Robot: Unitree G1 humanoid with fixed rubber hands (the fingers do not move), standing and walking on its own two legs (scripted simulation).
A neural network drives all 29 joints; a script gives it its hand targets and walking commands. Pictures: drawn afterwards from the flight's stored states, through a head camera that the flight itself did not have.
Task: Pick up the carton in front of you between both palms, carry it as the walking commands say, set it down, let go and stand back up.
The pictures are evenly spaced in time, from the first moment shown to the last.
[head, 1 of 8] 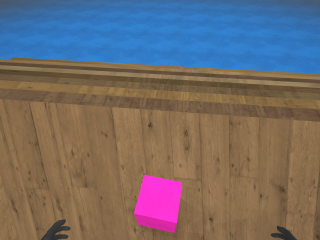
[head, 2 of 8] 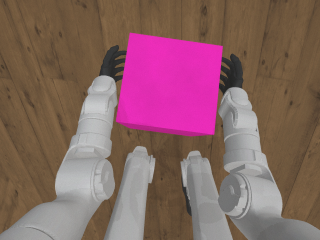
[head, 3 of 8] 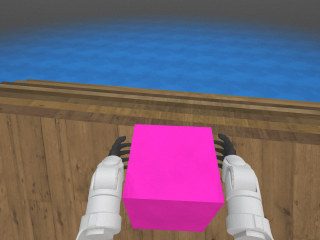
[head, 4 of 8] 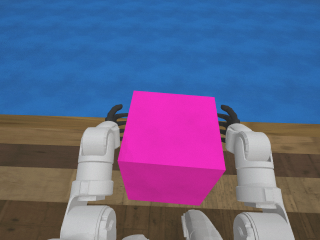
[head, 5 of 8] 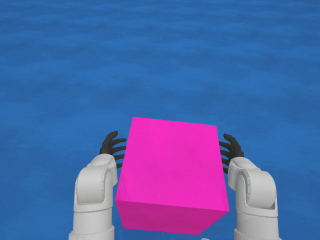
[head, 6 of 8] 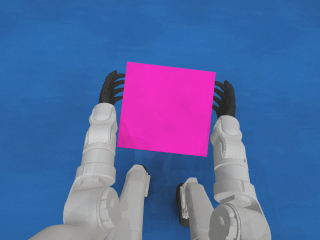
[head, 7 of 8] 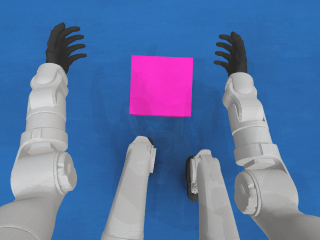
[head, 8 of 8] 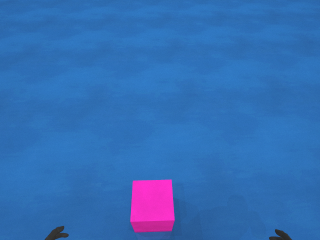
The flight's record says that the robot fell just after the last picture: no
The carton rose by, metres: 0.69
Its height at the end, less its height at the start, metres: -1.31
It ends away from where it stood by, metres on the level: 4.81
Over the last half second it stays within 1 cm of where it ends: yes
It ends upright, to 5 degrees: yes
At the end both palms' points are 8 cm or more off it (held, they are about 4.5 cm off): yes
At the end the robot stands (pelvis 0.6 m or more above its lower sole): yes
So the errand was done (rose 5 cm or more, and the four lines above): yes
